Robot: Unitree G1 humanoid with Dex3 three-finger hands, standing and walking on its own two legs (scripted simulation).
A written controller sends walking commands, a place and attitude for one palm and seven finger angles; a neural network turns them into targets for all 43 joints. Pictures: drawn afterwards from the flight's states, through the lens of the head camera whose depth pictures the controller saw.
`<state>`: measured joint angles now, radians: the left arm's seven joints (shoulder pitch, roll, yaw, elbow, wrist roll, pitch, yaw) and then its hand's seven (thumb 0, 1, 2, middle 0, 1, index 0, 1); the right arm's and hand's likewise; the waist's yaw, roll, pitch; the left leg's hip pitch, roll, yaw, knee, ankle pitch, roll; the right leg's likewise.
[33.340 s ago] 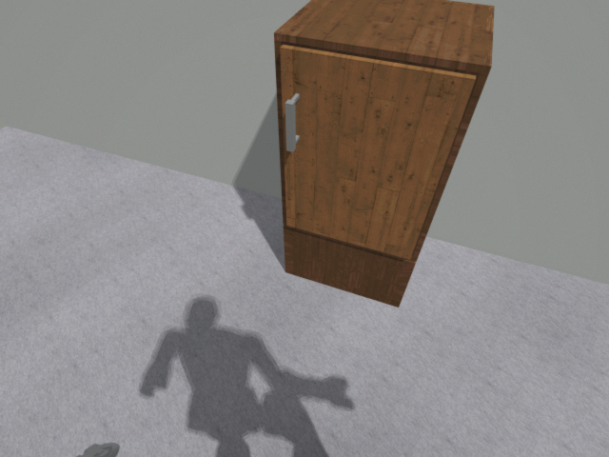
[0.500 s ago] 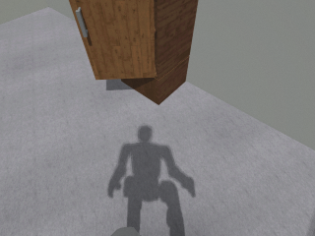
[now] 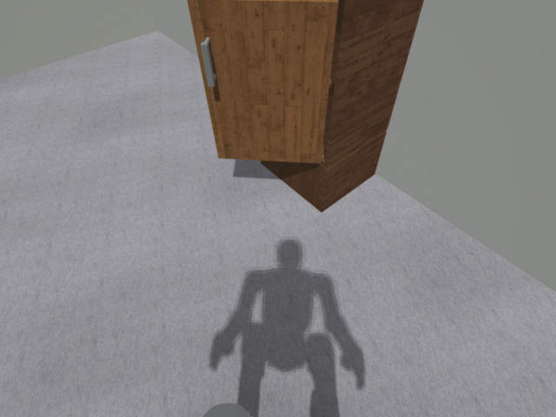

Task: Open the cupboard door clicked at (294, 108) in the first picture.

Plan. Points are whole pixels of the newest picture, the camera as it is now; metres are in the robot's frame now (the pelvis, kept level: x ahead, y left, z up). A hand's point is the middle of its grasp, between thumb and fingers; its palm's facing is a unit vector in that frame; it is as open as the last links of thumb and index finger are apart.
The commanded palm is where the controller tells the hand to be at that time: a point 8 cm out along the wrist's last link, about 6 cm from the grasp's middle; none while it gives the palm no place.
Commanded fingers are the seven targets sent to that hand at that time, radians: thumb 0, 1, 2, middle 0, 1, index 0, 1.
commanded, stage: take the last steps up to it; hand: left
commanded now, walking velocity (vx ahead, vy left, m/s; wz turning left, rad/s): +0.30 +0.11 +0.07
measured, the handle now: (209, 62) +1.08 +0.29 -0.03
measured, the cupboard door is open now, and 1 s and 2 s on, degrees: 44 44 44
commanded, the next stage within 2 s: come to a stop and stand still in 1.24 s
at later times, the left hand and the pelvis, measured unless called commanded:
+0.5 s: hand (147, 362) +0.23 +0.26 -0.16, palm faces +0.03 -0.98 -0.21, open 7.4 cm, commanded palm none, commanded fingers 0.00 0.90 0.90 -0.20 -0.30 -0.20 -0.30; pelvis +0.16 +0.07 +0.00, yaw +0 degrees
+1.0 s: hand (152, 334) +0.29 +0.28 -0.19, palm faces +0.08 -0.99 -0.14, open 7.4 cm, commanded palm none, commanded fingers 0.00 0.90 0.90 -0.20 -0.30 -0.20 -0.30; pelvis +0.36 +0.11 -0.01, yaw -1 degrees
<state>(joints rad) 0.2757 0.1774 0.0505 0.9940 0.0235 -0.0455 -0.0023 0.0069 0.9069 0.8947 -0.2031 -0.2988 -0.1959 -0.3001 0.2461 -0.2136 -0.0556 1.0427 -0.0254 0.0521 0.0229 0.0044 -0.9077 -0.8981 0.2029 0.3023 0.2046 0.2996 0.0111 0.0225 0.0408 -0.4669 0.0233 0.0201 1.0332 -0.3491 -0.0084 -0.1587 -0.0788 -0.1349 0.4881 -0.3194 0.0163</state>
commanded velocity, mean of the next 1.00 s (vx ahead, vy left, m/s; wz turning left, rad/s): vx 0.30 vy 0.04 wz -0.02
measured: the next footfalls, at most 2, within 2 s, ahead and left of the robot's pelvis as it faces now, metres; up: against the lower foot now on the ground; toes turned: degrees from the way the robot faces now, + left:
left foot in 0.20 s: +0.19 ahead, +0.18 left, +0.00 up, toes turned +9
right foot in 0.58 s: +0.28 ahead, -0.04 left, +0.00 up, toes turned -8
